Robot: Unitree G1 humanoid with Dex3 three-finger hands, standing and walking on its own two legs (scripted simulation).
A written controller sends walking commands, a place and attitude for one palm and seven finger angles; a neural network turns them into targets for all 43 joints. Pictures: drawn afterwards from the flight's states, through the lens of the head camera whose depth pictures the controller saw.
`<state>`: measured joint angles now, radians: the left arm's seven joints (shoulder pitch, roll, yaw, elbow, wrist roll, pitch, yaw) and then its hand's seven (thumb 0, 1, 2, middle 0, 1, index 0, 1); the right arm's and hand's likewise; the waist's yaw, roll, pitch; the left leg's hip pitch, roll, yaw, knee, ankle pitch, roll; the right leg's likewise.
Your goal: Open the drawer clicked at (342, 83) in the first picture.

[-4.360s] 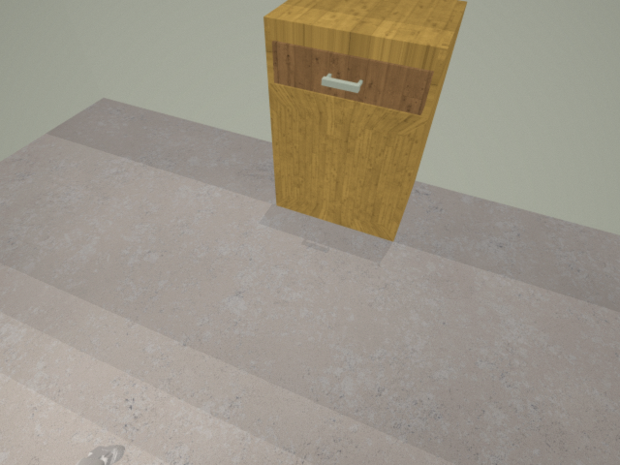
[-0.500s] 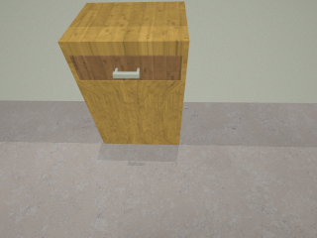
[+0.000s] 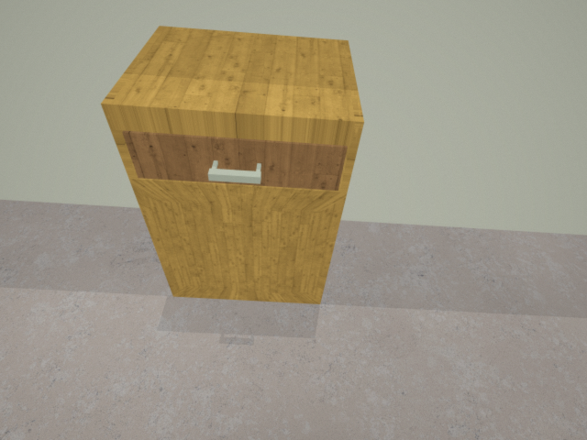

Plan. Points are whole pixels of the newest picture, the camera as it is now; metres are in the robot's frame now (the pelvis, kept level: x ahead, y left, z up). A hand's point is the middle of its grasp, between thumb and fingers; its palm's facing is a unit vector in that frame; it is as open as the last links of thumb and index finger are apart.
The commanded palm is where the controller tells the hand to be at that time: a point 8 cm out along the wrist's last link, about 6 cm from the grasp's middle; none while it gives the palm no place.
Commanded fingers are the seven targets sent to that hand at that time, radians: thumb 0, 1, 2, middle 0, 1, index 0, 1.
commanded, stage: take the last steps up to it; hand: left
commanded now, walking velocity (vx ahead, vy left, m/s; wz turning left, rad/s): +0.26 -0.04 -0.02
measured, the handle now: (236, 170) +0.71 +0.18 -0.09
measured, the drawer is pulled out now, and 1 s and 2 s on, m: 0.00 0.00 0.00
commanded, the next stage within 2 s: come to a stop and stand still in 0.32 s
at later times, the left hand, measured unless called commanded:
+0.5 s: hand (222, 404) +0.21 +0.12 -0.16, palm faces +0.07 -0.97 -0.22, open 7.1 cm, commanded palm none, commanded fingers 0.00 0.90 0.90 -0.20 -0.30 -0.20 -0.30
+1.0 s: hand (223, 416) +0.20 +0.12 -0.18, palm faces +0.02 -0.96 -0.29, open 7.4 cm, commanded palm none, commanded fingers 0.00 0.90 0.90 -0.20 -0.30 -0.20 -0.30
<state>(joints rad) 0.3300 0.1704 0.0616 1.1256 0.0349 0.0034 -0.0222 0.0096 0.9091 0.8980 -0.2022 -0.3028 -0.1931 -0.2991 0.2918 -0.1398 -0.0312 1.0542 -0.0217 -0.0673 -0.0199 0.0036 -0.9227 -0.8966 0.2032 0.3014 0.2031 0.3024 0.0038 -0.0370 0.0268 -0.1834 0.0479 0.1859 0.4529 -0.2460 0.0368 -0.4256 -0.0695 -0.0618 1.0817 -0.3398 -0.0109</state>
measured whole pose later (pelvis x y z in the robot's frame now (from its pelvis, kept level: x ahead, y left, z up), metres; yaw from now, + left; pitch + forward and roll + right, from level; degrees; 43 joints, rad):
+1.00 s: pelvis +0.15 -0.08 -0.02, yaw -1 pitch -1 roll +0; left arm 0.26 0.18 0.03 0.97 0.04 0.01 0.04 0.00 0.91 0.90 -0.20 -0.30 -0.19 -0.30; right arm 0.14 -0.19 -0.05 0.93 -0.01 0.04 0.01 0.00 -0.90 -0.90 0.20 0.30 0.20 0.30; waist 0.01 0.05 0.07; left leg -0.45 0.06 0.06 0.76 -0.36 0.00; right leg -0.31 -0.02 -0.03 0.69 -0.36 -0.01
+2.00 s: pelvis +0.18 -0.11 +0.00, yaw +0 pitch +1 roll +1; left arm 0.33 0.10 -0.01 1.12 0.02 -0.03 0.02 0.01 0.91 0.90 -0.20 -0.30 -0.19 -0.30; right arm 0.33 -0.11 0.02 1.12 -0.01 -0.02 -0.03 0.02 -0.92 -0.90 0.20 0.30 0.20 0.30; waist 0.00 0.00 0.01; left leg -0.25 0.01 0.06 0.47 -0.23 0.00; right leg -0.20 0.02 -0.05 0.49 -0.30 -0.05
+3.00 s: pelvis +0.21 -0.07 -0.01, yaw -1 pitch +0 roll +2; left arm 0.27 0.16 0.02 1.02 0.03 -0.01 0.02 0.00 0.91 0.90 -0.20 -0.30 -0.19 -0.30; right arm 0.21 -0.18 -0.02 1.00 -0.01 0.01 -0.01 0.00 -0.94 -0.90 0.21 0.30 0.21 0.30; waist 0.01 0.02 0.02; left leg -0.31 -0.01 0.10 0.52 -0.22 0.02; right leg -0.23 -0.01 -0.05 0.60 -0.36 -0.04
